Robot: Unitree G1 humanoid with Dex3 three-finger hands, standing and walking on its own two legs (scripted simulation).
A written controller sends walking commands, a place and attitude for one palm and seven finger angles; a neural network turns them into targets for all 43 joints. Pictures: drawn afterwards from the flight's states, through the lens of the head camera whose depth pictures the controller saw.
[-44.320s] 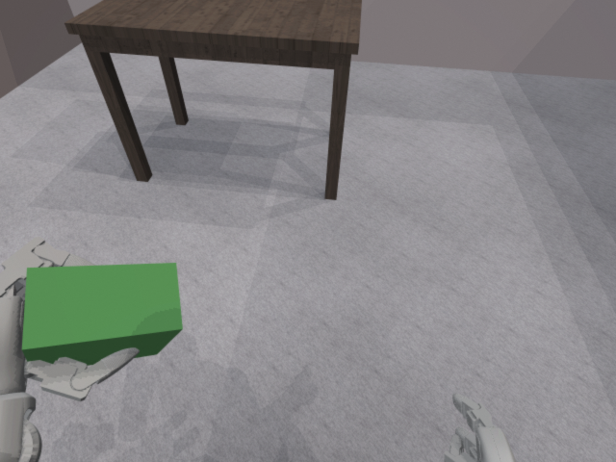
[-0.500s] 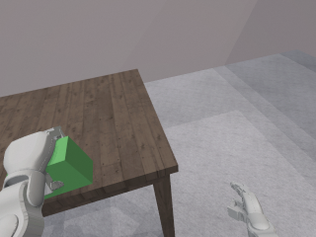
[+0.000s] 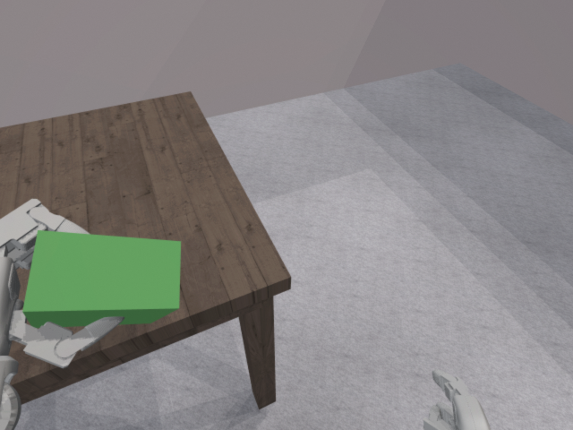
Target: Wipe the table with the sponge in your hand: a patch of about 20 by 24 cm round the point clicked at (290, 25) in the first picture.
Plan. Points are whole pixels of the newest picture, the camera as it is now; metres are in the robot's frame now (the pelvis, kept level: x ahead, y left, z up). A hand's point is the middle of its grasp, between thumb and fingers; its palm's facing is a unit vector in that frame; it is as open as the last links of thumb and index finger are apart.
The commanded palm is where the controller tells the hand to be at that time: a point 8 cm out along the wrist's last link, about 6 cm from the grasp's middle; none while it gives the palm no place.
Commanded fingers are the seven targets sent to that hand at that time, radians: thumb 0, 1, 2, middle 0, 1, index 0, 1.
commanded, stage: step back with the hand held close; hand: left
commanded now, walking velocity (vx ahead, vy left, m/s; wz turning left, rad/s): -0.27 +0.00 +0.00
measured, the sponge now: (125, 286) +0.23 +0.19 +0.16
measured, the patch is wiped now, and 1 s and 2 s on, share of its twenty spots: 1.00 1.00 1.00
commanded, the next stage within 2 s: stop stepping back and stand still in 0.80 s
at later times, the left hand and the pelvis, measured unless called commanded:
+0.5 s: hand out of the picture +0.12 +0.26 +0.20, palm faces +0.50 -0.80 -0.32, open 10.2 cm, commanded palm +0.08 +0.29 +0.22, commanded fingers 0.00 0.10 1.30 -1.20 -1.60 -1.20 -1.60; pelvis -0.09 +0.01 -0.01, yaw -1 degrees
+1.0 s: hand out of the picture -0.01 +0.23 +0.20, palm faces +0.38 -0.86 -0.33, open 10.2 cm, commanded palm -0.06 +0.28 +0.22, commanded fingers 0.00 0.10 1.30 -1.20 -1.60 -1.20 -1.60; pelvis -0.24 +0.01 +0.00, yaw -3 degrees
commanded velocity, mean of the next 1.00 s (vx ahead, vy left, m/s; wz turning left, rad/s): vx -0.25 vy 0.01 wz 0.00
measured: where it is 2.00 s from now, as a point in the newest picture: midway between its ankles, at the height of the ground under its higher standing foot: outside the picture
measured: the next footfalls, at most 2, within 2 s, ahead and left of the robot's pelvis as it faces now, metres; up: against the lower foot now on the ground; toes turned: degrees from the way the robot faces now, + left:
right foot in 0.46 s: -0.07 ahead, -0.09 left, +0.00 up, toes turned +3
right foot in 0.96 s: -0.24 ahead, -0.09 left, +0.00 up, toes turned -1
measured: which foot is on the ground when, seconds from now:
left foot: down 0.00-0.96, up 0.98-1.00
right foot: down 0.00-0.30, up 0.32-0.44, down 0.46-0.70, up 0.72-0.94, down 0.96-1.00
